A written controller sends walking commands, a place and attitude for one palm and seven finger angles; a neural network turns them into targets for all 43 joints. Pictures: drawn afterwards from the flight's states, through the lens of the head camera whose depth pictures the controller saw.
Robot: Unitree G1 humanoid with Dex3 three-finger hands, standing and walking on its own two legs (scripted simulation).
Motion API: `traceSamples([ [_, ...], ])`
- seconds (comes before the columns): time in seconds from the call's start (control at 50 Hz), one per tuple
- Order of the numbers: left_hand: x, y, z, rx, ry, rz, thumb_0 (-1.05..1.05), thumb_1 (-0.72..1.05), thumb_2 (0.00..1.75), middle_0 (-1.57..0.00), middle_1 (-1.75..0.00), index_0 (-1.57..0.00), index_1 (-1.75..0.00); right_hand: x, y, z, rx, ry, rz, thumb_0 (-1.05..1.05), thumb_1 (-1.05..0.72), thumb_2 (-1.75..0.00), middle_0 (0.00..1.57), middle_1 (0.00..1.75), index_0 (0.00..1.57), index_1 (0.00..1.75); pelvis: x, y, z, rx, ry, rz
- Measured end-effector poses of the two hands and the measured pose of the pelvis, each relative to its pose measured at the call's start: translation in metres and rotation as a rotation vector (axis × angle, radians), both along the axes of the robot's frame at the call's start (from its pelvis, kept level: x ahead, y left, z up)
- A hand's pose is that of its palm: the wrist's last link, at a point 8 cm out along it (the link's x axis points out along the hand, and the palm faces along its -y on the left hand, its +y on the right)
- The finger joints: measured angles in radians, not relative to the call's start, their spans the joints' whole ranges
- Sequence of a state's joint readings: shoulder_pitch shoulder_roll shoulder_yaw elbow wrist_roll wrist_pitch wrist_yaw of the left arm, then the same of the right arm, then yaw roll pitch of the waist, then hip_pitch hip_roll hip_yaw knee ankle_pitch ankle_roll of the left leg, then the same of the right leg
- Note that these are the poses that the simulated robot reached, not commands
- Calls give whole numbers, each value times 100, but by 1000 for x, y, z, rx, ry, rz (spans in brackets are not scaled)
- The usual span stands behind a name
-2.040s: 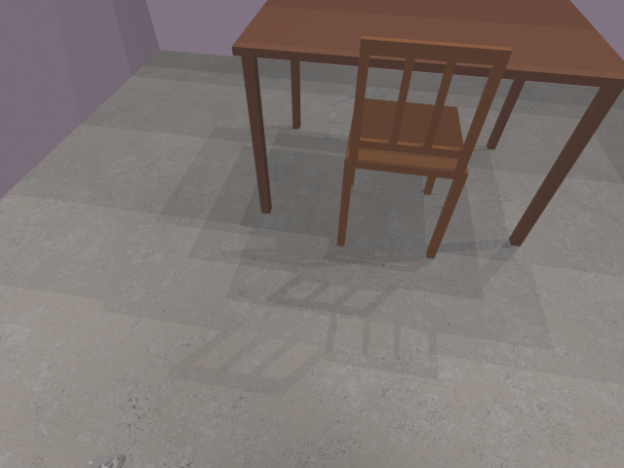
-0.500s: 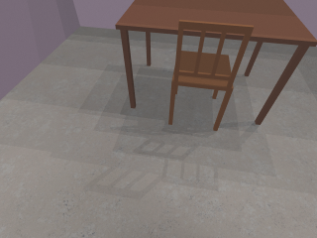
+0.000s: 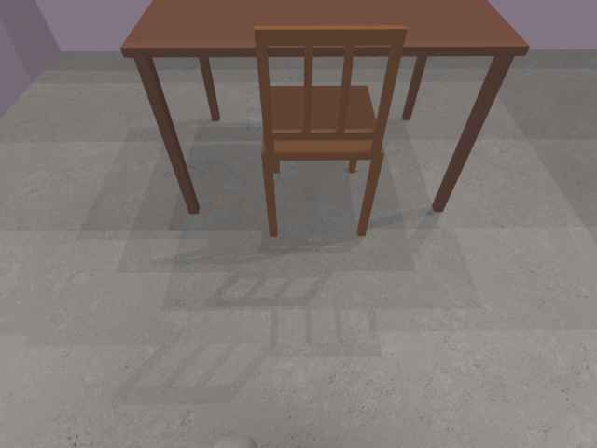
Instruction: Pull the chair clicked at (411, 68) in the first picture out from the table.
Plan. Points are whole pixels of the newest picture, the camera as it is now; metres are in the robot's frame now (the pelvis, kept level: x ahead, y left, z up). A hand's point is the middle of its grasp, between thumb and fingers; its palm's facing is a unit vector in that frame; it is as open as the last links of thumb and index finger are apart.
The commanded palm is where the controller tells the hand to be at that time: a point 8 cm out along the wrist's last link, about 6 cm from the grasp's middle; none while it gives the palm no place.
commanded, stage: walk to a spot facing it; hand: left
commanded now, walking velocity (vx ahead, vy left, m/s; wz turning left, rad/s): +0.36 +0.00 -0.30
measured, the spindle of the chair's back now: (307, 91) +1.03 +0.07 -0.09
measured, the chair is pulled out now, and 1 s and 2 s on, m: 0.00 0.00 0.00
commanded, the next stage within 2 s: turn to face it in 0.72 s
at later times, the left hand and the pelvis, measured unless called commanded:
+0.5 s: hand (169, 354) +0.28 +0.26 -0.17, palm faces -0.16 -0.97 -0.19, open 7.4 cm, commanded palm none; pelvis +0.20 +0.07 +0.01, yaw -15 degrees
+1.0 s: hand (267, 259) +0.48 +0.12 -0.15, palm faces -0.48 -0.85 -0.21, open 7.4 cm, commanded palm none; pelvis +0.29 +0.02 +0.00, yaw -26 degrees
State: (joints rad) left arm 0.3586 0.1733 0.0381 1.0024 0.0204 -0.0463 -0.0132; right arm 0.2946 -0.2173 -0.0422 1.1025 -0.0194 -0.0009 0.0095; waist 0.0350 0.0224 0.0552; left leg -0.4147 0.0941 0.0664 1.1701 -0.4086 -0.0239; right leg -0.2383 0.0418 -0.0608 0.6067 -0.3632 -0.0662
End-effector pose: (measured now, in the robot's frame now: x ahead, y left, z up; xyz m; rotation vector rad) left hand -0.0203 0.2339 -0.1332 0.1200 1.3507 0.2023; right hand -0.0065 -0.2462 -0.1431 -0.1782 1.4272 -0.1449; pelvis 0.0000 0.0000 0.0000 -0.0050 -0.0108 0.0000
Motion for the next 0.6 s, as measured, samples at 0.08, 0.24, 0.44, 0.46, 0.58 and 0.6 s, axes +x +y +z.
traceSamples([
  [0.08, 13, -6, 8, -27, 69, -36, 1, 91, 90, -20, -30, -20, -30, 61, 8, 15, 8, -125, -25, 1, -91, -90, 19, 29, 20, 29, 27, 5, 12, 3, 19, -37],
  [0.24, 66, 17, 2, -49, 143, -54, 1, 90, 90, -20, -30, -21, -30, 198, 44, 29, 26, -335, -10, 1, -91, -90, 19, 29, 20, 29, 96, 31, 10, -13, 22, -95],
  [0.44, 233, 77, -16, -22, 40, -189, 1, 91, 90, -20, -30, -20, -29, 243, 77, 30, -44, -374, -126, 0, -91, -89, 20, 29, 20, 30, 179, 66, 1, -11, -16, -226],
  [0.46, 256, 78, -11, -18, 6, -209, 1, 91, 90, -19, -30, -20, -29, 236, 79, 30, -46, -348, -155, 0, -91, -89, 20, 29, 20, 30, 185, 67, 4, -10, -15, -238],
  [0.58, 375, 64, 11, -14, -147, -338, 1, 91, 90, -19, -30, -20, -29, 190, 71, 33, -97, -203, -307, -1, -94, -89, 20, 29, 20, 30, 219, 71, 13, -4, -8, -309],
  [0.6, 391, 58, 13, -16, -163, -361, 1, 91, 90, -19, -30, -20, -29, 183, 71, 32, -97, -178, -328, -1, -94, -89, 20, 29, 20, 30, 223, 70, 14, -3, -8, -320],
])
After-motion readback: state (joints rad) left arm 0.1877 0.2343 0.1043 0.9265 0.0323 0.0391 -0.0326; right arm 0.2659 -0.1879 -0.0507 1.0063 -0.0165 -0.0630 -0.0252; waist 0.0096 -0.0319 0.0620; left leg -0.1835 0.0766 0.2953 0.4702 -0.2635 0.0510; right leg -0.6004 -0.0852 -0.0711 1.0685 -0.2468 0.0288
